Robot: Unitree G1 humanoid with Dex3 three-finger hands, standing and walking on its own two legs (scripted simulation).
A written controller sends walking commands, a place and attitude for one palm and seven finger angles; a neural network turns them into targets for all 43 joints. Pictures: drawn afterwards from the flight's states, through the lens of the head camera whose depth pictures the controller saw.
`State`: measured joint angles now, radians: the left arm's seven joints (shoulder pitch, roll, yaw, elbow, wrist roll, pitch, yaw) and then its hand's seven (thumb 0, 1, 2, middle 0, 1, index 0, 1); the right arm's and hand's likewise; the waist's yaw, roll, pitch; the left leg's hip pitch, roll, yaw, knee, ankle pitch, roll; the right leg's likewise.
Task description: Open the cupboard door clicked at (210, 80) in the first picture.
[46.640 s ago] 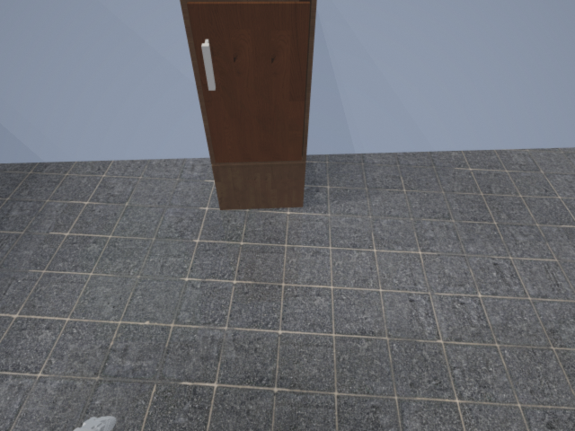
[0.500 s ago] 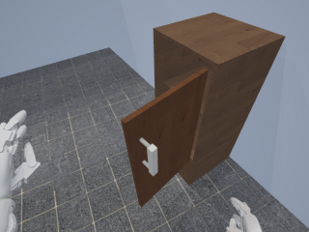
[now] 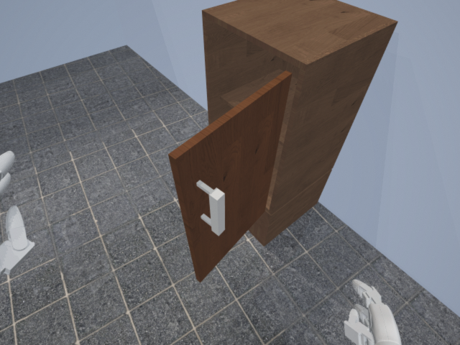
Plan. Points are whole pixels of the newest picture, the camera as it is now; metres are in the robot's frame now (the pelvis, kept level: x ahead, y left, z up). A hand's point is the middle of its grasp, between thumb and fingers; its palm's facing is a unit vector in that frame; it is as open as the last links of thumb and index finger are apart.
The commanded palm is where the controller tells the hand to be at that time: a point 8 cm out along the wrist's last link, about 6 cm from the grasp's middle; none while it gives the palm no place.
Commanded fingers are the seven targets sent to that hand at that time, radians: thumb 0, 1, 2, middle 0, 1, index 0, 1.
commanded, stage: step back with the hand held close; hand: left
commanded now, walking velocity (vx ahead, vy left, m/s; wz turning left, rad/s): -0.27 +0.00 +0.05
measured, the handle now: (210, 208) +0.39 +0.07 -0.03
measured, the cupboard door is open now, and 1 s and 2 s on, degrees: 100 100 100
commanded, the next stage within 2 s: stop stepping back and stand still in 1.40 s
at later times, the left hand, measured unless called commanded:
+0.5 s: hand (2, 292) +0.15 +0.26 +0.17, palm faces +0.46 -0.73 -0.50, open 7.4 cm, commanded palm +0.08 +0.30 +0.18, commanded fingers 0.00 0.90 0.90 -0.20 -0.30 -0.20 -0.30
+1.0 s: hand out of the picture +0.08 +0.25 +0.16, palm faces +0.52 -0.71 -0.48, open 7.4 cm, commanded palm +0.00 +0.29 +0.18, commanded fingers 0.00 0.90 0.90 -0.20 -0.30 -0.20 -0.30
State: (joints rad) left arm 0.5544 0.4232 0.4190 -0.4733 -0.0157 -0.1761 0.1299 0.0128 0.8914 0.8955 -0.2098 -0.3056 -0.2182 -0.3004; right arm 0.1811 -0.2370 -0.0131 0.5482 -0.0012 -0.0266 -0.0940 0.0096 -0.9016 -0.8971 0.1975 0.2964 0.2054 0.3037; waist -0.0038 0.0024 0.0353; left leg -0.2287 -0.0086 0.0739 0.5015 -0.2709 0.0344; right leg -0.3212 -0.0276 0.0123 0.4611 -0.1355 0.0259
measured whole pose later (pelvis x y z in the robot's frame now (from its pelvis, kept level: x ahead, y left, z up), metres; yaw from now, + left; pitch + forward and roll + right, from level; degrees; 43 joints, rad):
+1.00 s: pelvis -0.10 -0.02 -0.02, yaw +6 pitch -1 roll +1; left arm 0.51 0.40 0.47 -0.56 0.00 -0.28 0.15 0.01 0.89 0.90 -0.21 -0.31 -0.22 -0.30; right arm 0.17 -0.21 -0.03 0.62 -0.02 -0.11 -0.07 0.01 -0.90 -0.90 0.20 0.30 0.21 0.30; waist 0.00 -0.05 0.09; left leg -0.50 -0.03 0.02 0.71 -0.36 0.02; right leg -0.49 0.00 0.09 0.62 -0.12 0.03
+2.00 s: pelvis -0.29 -0.06 +0.00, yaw -2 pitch -2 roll +1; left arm 0.58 0.39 0.40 -0.45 -0.01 -0.21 0.15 0.01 0.89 0.90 -0.21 -0.31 -0.22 -0.30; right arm 0.33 -0.23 -0.01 0.68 -0.01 -0.13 -0.09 0.01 -0.90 -0.90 0.20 0.30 0.20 0.30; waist -0.04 -0.03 -0.04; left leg -0.25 0.02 0.06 0.52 -0.24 0.01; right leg -0.27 0.03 -0.04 0.56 -0.29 -0.05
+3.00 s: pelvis -0.29 -0.05 +0.00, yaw +0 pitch -1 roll +0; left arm 0.27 0.21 -0.01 1.05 0.02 0.03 0.00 0.00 0.97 0.89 -0.20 -0.30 -0.21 -0.30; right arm 0.24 -0.25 0.00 1.06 -0.02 0.03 0.00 0.00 -0.90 -0.90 0.20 0.30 0.20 0.30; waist -0.01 -0.03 0.08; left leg -0.24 -0.01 0.02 0.45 -0.20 0.02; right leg -0.23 0.02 -0.06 0.43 -0.19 -0.03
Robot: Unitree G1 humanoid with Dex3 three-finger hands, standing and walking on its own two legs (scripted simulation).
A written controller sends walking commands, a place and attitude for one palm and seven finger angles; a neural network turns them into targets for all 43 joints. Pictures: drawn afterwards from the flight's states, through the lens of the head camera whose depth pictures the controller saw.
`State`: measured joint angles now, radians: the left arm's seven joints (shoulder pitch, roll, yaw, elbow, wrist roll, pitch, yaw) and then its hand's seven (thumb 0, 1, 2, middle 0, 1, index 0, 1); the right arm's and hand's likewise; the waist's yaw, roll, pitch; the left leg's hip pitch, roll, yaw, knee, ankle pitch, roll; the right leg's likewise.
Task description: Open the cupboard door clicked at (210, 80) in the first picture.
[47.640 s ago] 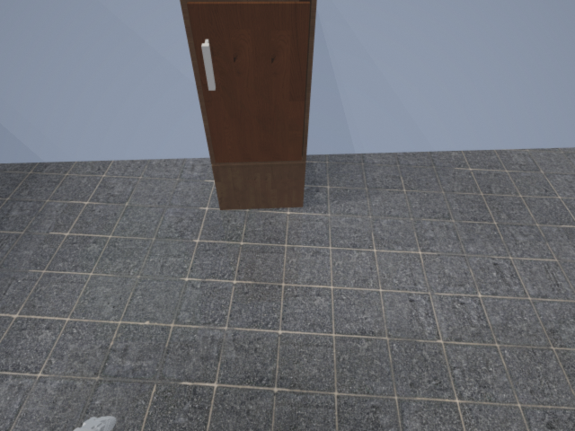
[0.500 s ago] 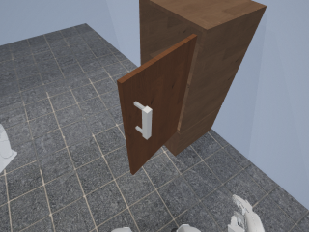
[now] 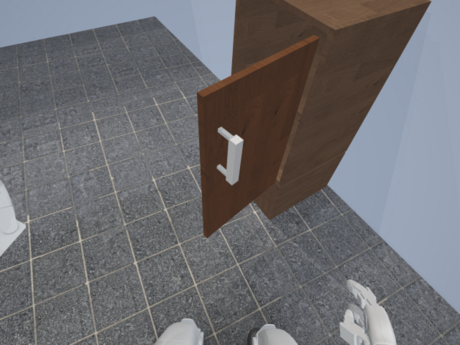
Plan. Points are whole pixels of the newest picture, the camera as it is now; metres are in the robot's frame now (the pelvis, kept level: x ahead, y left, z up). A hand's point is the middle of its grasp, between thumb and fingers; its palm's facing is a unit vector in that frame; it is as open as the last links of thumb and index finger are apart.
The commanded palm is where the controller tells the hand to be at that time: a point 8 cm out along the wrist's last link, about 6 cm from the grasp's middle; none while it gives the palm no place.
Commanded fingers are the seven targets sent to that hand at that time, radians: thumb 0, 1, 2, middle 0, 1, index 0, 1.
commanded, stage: step back with the hand held close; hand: left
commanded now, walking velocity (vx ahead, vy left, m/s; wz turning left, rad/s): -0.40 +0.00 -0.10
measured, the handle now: (227, 156) +0.50 +0.03 -0.01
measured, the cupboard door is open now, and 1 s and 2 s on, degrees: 100 100 100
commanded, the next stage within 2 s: stop stepping back and stand still in 0.40 s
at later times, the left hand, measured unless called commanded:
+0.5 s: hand (16, 286) +0.15 +0.23 +0.18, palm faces +0.24 -0.82 -0.52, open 7.4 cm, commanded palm +0.06 +0.28 +0.20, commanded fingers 0.00 0.90 0.90 -0.20 -0.30 -0.20 -0.30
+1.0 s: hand out of the picture +0.04 +0.20 +0.18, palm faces +0.29 -0.84 -0.46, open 7.4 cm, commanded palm -0.01 +0.25 +0.20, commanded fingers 0.00 0.90 0.90 -0.20 -0.30 -0.20 -0.30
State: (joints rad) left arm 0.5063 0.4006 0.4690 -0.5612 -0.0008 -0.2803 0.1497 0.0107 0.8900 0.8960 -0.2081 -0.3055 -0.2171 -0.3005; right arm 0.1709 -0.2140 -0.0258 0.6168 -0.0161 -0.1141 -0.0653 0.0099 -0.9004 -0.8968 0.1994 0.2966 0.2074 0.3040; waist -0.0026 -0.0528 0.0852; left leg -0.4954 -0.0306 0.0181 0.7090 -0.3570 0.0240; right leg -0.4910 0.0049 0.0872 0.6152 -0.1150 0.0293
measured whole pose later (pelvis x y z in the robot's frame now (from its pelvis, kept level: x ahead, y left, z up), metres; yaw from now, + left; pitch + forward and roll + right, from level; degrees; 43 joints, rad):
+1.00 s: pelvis -0.19 -0.02 +0.02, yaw -8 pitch -2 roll +1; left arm 0.58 0.39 0.40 -0.45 -0.01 -0.21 0.15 0.01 0.89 0.90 -0.21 -0.31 -0.22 -0.30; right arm 0.33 -0.23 -0.01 0.68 -0.01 -0.13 -0.09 0.01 -0.90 -0.90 0.20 0.30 0.20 0.30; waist -0.04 -0.03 -0.04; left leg -0.25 0.02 0.06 0.52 -0.24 0.01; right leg -0.27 0.03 -0.04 0.56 -0.29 -0.05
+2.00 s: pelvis -0.19 -0.01 +0.03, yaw -7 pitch -1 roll +0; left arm 0.27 0.21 -0.01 1.05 0.02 0.03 0.00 0.00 0.97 0.89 -0.20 -0.30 -0.21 -0.30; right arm 0.24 -0.25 0.00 1.06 -0.02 0.03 0.00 0.00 -0.90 -0.90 0.20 0.30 0.20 0.30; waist -0.01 -0.03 0.08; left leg -0.24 -0.01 0.02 0.45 -0.20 0.02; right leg -0.23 0.02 -0.06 0.43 -0.19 -0.03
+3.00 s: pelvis -0.17 -0.03 +0.03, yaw -7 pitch -2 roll +0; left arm 0.20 0.23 0.01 1.15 0.01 -0.01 0.02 0.00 0.91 0.90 -0.20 -0.30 -0.20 -0.30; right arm 0.21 -0.23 0.00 1.14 -0.02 0.01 -0.02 0.00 -0.91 -0.90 0.20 0.30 0.20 0.30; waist -0.01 0.02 0.06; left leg -0.13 0.00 0.02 0.34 -0.18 0.00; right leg -0.14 0.03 -0.06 0.35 -0.18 -0.05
